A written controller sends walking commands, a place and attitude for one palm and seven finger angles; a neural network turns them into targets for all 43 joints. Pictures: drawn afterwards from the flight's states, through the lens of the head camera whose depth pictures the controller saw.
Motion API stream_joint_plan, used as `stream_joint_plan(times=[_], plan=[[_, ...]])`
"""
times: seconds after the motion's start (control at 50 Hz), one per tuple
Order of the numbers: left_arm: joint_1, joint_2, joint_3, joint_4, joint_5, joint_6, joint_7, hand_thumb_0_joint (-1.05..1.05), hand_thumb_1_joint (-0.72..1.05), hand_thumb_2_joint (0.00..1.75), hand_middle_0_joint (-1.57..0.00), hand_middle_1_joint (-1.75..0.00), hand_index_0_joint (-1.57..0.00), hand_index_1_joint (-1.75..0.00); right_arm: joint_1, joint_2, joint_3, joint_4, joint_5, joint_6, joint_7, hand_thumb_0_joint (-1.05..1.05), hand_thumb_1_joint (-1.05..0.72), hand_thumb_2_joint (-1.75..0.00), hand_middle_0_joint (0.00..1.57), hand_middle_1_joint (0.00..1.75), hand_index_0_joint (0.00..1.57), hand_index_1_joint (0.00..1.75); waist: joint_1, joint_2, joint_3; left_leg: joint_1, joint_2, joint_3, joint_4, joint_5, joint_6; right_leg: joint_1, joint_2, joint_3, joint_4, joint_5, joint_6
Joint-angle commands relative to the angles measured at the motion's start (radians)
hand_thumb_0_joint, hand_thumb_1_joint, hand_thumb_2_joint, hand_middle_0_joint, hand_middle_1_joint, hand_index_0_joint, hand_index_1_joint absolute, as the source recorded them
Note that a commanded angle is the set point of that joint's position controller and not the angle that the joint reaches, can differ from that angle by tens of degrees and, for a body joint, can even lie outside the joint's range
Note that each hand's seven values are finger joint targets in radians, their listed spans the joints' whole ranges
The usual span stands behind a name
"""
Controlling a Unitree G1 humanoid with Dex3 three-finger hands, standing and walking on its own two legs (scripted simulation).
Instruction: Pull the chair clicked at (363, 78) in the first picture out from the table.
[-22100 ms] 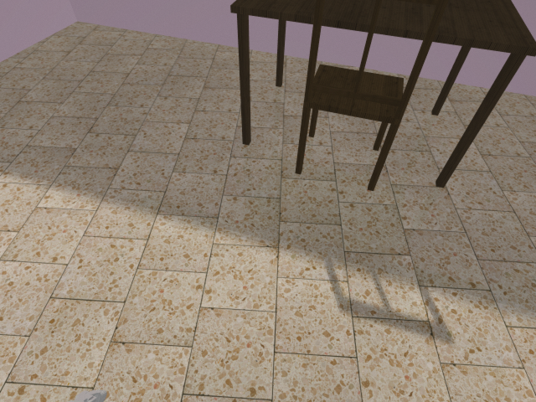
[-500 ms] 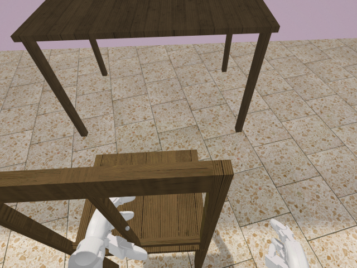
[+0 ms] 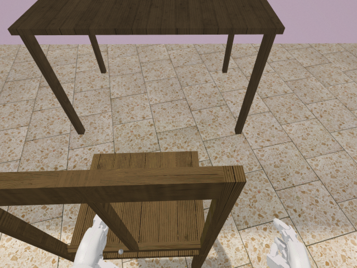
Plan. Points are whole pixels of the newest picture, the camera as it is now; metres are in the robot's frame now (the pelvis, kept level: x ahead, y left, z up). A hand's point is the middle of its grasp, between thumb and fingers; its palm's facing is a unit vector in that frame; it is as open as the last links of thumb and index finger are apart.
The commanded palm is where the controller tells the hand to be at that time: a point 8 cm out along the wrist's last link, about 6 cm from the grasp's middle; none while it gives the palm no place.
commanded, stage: draw the fingers out of the gap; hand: left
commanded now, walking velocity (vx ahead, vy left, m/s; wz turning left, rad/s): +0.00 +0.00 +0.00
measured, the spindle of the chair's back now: (119, 228) +0.22 +0.14 -0.01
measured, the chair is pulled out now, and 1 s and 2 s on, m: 0.69 0.69 0.67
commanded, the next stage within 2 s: draw the hand back to the body in 0.58 s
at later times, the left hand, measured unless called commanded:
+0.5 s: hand out of the picture +0.11 +0.13 -0.03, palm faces -0.03 -0.99 -0.13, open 17.5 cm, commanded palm +0.07 +0.18 -0.01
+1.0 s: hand out of the picture +0.11 +0.15 +0.05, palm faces +0.06 -1.00 -0.04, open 17.5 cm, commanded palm +0.06 +0.21 +0.06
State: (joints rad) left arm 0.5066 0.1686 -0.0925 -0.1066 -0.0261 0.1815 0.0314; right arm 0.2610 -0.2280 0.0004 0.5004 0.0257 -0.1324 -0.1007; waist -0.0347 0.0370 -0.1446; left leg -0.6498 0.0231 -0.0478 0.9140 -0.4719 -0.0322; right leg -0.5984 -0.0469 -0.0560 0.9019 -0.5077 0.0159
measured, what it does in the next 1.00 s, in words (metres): stands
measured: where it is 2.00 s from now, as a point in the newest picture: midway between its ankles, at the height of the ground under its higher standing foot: outside the picture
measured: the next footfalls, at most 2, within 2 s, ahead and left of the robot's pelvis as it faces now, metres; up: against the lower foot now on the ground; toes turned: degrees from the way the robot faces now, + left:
none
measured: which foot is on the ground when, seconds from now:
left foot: down 0.00-1.00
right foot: down 0.00-1.00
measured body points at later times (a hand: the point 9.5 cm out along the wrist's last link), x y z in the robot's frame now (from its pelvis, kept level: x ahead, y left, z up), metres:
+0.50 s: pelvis -0.01 +0.01 -0.02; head +0.02 +0.00 +0.43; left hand +0.11 +0.18 -0.01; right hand +0.18 -0.22 -0.07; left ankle -0.01 +0.14 -0.69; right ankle -0.04 -0.13 -0.69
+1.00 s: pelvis -0.03 +0.01 -0.03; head +0.01 +0.01 +0.42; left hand +0.10 +0.20 +0.05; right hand +0.18 -0.22 -0.10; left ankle -0.01 +0.14 -0.69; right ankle -0.04 -0.13 -0.69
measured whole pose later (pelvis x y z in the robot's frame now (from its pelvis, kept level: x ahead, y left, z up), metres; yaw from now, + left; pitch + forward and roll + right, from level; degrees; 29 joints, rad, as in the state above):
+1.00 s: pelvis -0.03 +0.01 -0.03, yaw +0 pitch +14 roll -2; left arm 0.86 0.17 -0.03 -0.44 -0.15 -0.32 -0.10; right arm 0.21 -0.17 -0.04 0.50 0.05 -0.17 -0.08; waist 0.03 0.04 -0.19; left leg -0.84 0.02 -0.08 1.14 -0.54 -0.03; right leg -0.77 -0.05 -0.07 1.10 -0.56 0.02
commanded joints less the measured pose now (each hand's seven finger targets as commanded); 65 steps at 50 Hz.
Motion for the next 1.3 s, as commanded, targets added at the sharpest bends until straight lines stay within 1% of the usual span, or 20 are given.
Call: stream_joint_plan(times=[0.0, 0.14, 0.2, 0.28, 0.34, 0.42, 0.56, 0.68, 0.7, 0.72, 0.8, 0.86, 0.96, 1.0, 1.08, 1.16, 1.18, 1.2, 1.22, 1.28], plan=[[0.048, 0.071, 0.019, -0.269, 0.012, -0.072, 0.014, 0.0, -0.55, 0.2, 0.0, 0.0, 0.0, 0.0, -0.067, -0.102, -0.047, -0.176, 0.003, -0.066, -0.019, 0.0, -0.9, -0.9, 0.2, 0.3, 0.2, 0.3, 0.002, -0.024, -0.142, 0.13, -0.012, 0.03, -0.073, 0.366, 0.053, 0.047, -0.001, -0.041, -0.101, 0.406, -0.016], [0.145, 0.058, -0.015, -0.311, 0.029, -0.08, 0.019, 0.0, -0.55, 0.2, 0.0, 0.0, 0.0, 0.0, -0.074, -0.095, -0.046, -0.197, 0.003, -0.066, -0.025, 0.0, -0.9, -0.9, 0.2, 0.3, 0.2, 0.3, -0.002, -0.069, -0.117, 0.085, -0.016, 0.021, -0.054, 0.291, 0.056, -0.001, 0.006, -0.047, -0.088, 0.322, -0.014], [0.199, 0.079, 0.01, -0.333, 0.034, -0.08, 0.019, 0.0, -0.55, 0.2, 0.0, 0.0, 0.0, 0.0, -0.079, -0.091, -0.047, -0.206, 0.005, -0.059, -0.03, 0.0, -0.9, -0.9, 0.2, 0.3, 0.2, 0.3, 0.015, -0.044, -0.128, 0.077, -0.019, 0.02, -0.053, 0.279, 0.055, -0.001, 0.007, -0.044, -0.079, 0.296, -0.021], [0.238, 0.06, -0.027, -0.372, 0.038, -0.08, 0.011, 0.0, -0.55, 0.2, 0.0, 0.0, 0.0, 0.0, -0.088, -0.088, -0.044, -0.222, 0.007, -0.057, -0.032, 0.0, -0.9, -0.9, 0.2, 0.3, 0.2, 0.3, 0.012, -0.011, -0.11, 0.061, -0.016, 0.013, -0.05, 0.261, 0.056, -0.029, 0.008, -0.05, -0.073, 0.256, -0.024], [0.295, 0.031, -0.06, -0.385, 0.034, -0.08, 0.001, 0.0, -0.55, 0.2, 0.0, 0.0, 0.0, 0.0, -0.087, -0.086, -0.043, -0.235, 0.01, -0.057, -0.031, 0.0, -0.9, -0.9, 0.2, 0.3, 0.2, 0.3, 0.009, -0.036, -0.102, 0.052, -0.017, 0.013, -0.043, 0.24, 0.057, -0.041, 0.01, -0.051, -0.072, 0.242, -0.02], [0.378, 0.039, -0.05, -0.409, 0.046, -0.079, 0.005, 0.0, -0.55, 0.2, 0.0, 0.0, 0.0, 0.0, -0.096, -0.077, -0.05, -0.249, 0.011, -0.051, -0.032, 0.0, -0.9, -0.9, 0.2, 0.3, 0.2, 0.3, 0.026, -0.033, -0.108, 0.035, -0.018, 0.013, -0.038, 0.238, 0.056, -0.042, 0.013, -0.055, -0.056, 0.232, -0.024], [0.471, 0.049, -0.047, -0.455, 0.062, -0.092, 0.008, 0.0, -0.55, 0.2, 0.0, 0.0, 0.0, 0.0, -0.094, -0.068, -0.058, -0.269, 0.014, -0.03, -0.035, 0.0, -0.9, -0.9, 0.2, 0.3, 0.2, 0.3, 0.026, -0.057, -0.096, 0.0, -0.021, 0.019, -0.013, 0.215, 0.061, -0.068, 0.021, -0.049, -0.047, 0.219, -0.022], [0.561, 0.057, -0.038, -0.488, 0.055, -0.12, -0.012, 0.0, -0.55, 0.2, 0.0, 0.0, 0.0, 0.0, -0.1, -0.061, -0.071, -0.27, 0.02, -0.031, -0.039, 0.0, -0.9, -0.9, 0.2, 0.3, 0.2, 0.3, 0.034, -0.023, -0.104, -0.017, -0.025, 0.019, 0.005, 0.231, 0.065, -0.077, 0.022, -0.044, -0.035, 0.23, -0.028], [0.49, -0.035, -0.033, -0.577, -0.073, -0.218, -0.026, 0.0, -0.55, 0.2, 0.0, 0.0, 0.0, 0.0, -0.094, -0.058, -0.063, -0.261, 0.018, -0.057, -0.037, 0.0, -0.9, -0.9, 0.2, 0.3, 0.2, 0.3, 0.024, -0.069, -0.08, -0.035, -0.037, 0.014, 0.029, 0.237, 0.06, -0.095, 0.03, -0.072, -0.023, 0.251, -0.024], [0.5, 0.017, 0.007, -0.539, -0.074, -0.266, -0.032, 0.0, -0.55, 0.2, 0.0, 0.0, 0.0, 0.0, -0.091, -0.064, -0.073, -0.234, 0.021, -0.071, -0.039, 0.0, -0.9, -0.9, 0.2, 0.3, 0.2, 0.3, 0.031, -0.074, -0.103, -0.031, -0.035, 0.016, 0.042, 0.226, 0.061, -0.099, 0.031, -0.065, -0.019, 0.242, -0.022], [0.483, 0.045, 0.061, -0.584, -0.107, -0.395, -0.051, 0.0, -0.55, 0.2, 0.0, 0.0, 0.0, 0.0, -0.079, -0.059, -0.077, -0.202, 0.024, -0.102, -0.029, 0.0, -0.9, -0.9, 0.2, 0.3, 0.2, 0.3, 0.043, 0.03, -0.137, 0.0, -0.032, 0.012, 0.044, 0.274, 0.054, -0.105, 0.028, -0.062, 0.005, 0.241, -0.029], [0.481, 0.032, 0.058, -0.549, -0.121, -0.487, -0.093, 0.0, -0.55, 0.2, 0.0, 0.0, 0.0, 0.0, -0.102, -0.051, -0.083, -0.181, 0.028, -0.108, -0.007, 0.0, -0.9, -0.9, 0.2, 0.3, 0.2, 0.3, 0.044, -0.007, -0.105, -0.027, -0.025, 0.009, 0.053, 0.266, 0.05, -0.127, 0.03, -0.062, 0.019, 0.237, -0.026], [0.444, 0.08, 0.117, -0.513, -0.152, -0.631, -0.183, 0.0, -0.55, 0.2, 0.0, 0.0, 0.0, 0.0, -0.146, -0.049, -0.093, -0.167, 0.031, -0.103, 0.027, 0.0, -0.9, -0.9, 0.2, 0.3, 0.2, 0.3, 0.057, -0.034, -0.116, -0.074, -0.016, 0.011, 0.072, 0.219, 0.048, -0.126, 0.027, -0.046, 0.043, 0.203, -0.027], [0.468, 0.116, 0.179, -0.531, -0.177, -0.603, -0.189, 0.0, -0.55, 0.2, 0.0, 0.0, 0.0, 0.0, -0.162, -0.045, -0.092, -0.187, 0.041, -0.088, 0.027, 0.0, -0.9, -0.9, 0.2, 0.3, 0.2, 0.3, 0.077, 0.012, -0.146, -0.037, -0.018, 0.017, 0.043, 0.202, 0.047, -0.071, 0.023, -0.038, 0.023, 0.19, -0.029], [0.408, 0.149, 0.268, -0.559, -0.225, -0.52, -0.174, 0.0, -0.55, 0.2, 0.0, 0.0, 0.0, 0.0, -0.164, -0.037, -0.082, -0.19, 0.054, -0.072, -0.004, 0.0, -0.9, -0.9, 0.2, 0.3, 0.2, 0.3, 0.075, -0.044, -0.132, -0.007, -0.014, 0.009, 0.001, 0.167, 0.05, -0.015, 0.026, -0.034, -0.042, 0.164, -0.025], [0.318, 0.14, 0.254, -0.598, -0.248, -0.503, -0.187, 0.0, -0.41, 0.27, -0.02, -0.03, -0.02, -0.03, -0.157, -0.046, -0.062, -0.169, 0.056, -0.111, -0.021, 0.0, -0.9, -0.9, 0.2, 0.3, 0.2, 0.3, 0.053, -0.016, -0.08, 0.043, -0.009, 0.002, -0.032, 0.149, 0.052, -0.018, 0.026, -0.032, -0.101, 0.13, -0.02], [0.283, 0.175, 0.275, -0.612, -0.247, -0.504, -0.189, 0.0, -0.37, 0.29, -0.02, -0.04, -0.02, -0.04, -0.149, -0.054, -0.062, -0.16, 0.055, -0.124, -0.026, 0.0, -0.9, -0.9, 0.2, 0.3, 0.2, 0.3, 0.051, -0.028, -0.089, 0.055, -0.007, -0.002, -0.038, 0.167, 0.054, 0.0, 0.023, -0.03, -0.11, 0.148, -0.022], [0.357, 0.372, 0.363, -0.597, -0.059, -0.392, -0.042, 0.0, -0.33, 0.31, -0.03, -0.05, -0.03, -0.05, -0.15, -0.043, -0.047, -0.148, 0.022, -0.091, -0.05, 0.0, -0.9, -0.9, 0.2, 0.3, 0.2, 0.3, 0.134, 0.022, -0.128, 0.122, 0.032, 0.007, -0.087, 0.192, 0.048, 0.105, -0.01, 0.021, -0.182, 0.18, -0.054], [0.37, 0.232, 0.265, -0.641, -0.042, -0.34, 0.006, 0.0, -0.3, 0.32, -0.04, -0.05, -0.04, -0.05, -0.138, -0.023, -0.025, -0.166, 0.018, -0.087, -0.055, 0.0, -0.9, -0.9, 0.2, 0.3, 0.2, 0.3, 0.094, 0.04, -0.054, 0.148, 0.027, 0.018, -0.112, 0.192, 0.049, 0.108, -0.022, -0.001, -0.212, 0.196, -0.048], [0.292, 0.231, 0.266, -0.592, -0.005, -0.266, 0.082, 0.0, -0.19, 0.37, -0.05, -0.08, -0.05, -0.08, -0.168, -0.035, -0.018, -0.123, 0.015, -0.059, -0.068, 0.0, -0.9, -0.9, 0.2, 0.3, 0.2, 0.3, 0.087, -0.016, 0.047, 0.203, 0.037, 0.017, -0.161, 0.192, 0.052, 0.133, -0.017, -0.017, -0.291, 0.187, -0.046]])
